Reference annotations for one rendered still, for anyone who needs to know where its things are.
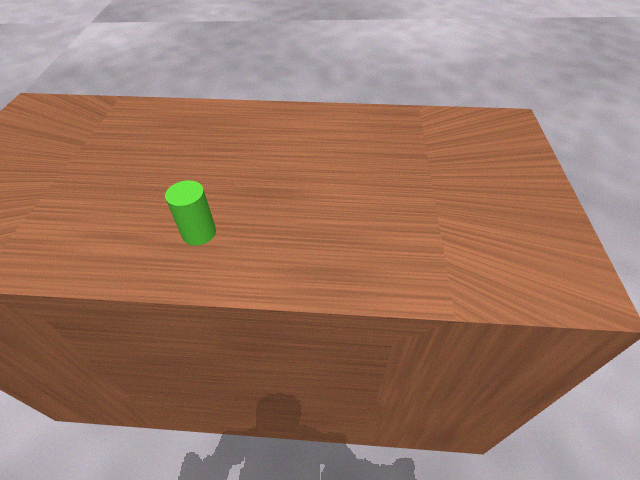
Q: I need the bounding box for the can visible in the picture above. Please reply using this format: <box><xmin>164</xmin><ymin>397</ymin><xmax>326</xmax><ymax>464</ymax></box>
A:
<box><xmin>165</xmin><ymin>180</ymin><xmax>216</xmax><ymax>246</ymax></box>

